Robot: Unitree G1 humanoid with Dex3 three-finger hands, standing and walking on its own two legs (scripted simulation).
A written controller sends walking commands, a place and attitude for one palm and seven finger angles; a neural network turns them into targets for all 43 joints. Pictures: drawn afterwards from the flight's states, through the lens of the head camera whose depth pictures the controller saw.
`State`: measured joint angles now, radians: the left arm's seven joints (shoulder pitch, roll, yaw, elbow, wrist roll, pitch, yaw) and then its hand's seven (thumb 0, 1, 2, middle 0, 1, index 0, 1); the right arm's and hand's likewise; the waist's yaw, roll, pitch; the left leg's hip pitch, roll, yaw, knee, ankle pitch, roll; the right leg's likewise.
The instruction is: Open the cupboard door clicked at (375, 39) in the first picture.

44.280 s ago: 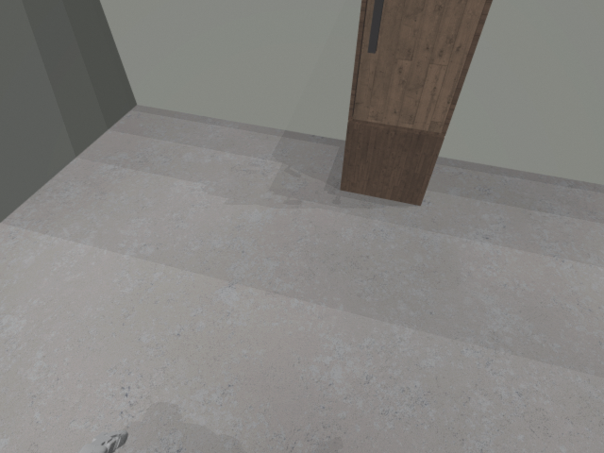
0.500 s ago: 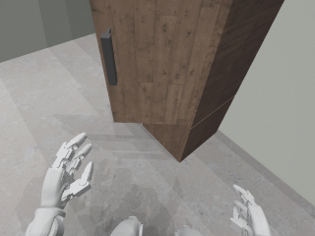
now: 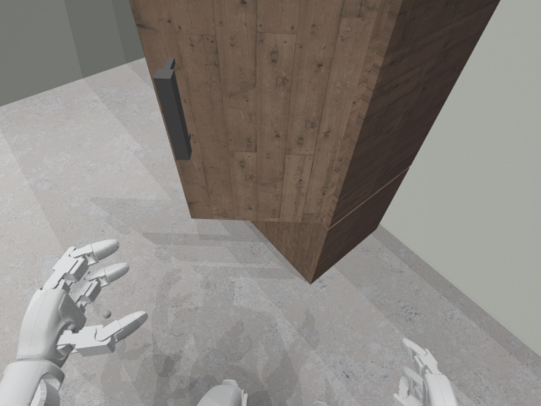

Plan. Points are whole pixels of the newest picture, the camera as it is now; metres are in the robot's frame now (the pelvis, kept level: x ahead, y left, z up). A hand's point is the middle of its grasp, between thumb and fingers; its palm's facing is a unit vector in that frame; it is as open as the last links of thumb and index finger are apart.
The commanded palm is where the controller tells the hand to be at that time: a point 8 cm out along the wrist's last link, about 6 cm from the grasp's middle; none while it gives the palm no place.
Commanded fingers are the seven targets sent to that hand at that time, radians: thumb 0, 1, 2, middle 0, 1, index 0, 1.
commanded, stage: raise the hand with hooked fingers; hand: left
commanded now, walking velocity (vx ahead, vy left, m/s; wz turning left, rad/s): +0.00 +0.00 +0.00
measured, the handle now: (177, 111) +0.57 +0.21 +0.10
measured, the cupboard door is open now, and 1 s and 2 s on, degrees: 49 49 49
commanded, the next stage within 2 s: move the hooked fingers beside the handle in 1.26 s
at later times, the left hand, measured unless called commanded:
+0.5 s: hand (84, 263) +0.27 +0.25 +0.10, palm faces +0.08 -1.00 -0.05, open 13.7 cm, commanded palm +0.24 +0.30 +0.10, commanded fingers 0.00 -0.50 0.30 -0.30 -1.20 -0.30 -1.20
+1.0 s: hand (72, 236) +0.30 +0.27 +0.11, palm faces +0.07 -1.00 -0.02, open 13.9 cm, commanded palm +0.26 +0.32 +0.12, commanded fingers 0.00 -0.50 0.30 -0.30 -1.20 -0.30 -1.20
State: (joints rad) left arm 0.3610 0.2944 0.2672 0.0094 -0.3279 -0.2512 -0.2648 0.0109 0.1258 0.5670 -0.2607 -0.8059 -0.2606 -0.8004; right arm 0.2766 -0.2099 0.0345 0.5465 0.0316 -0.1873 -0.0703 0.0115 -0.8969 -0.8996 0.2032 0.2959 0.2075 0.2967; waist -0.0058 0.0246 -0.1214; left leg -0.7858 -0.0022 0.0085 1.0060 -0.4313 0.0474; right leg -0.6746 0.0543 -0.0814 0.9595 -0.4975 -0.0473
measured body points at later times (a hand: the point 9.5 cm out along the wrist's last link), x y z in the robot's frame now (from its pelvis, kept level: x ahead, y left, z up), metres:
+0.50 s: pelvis +0.01 -0.01 +0.02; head +0.04 -0.01 +0.47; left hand +0.26 +0.31 +0.10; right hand +0.18 -0.25 -0.06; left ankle +0.04 +0.09 -0.68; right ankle -0.01 -0.09 -0.68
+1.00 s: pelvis +0.00 +0.00 +0.03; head +0.03 +0.01 +0.48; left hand +0.29 +0.32 +0.12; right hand +0.15 -0.25 -0.05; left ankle +0.04 +0.09 -0.68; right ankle -0.01 -0.09 -0.68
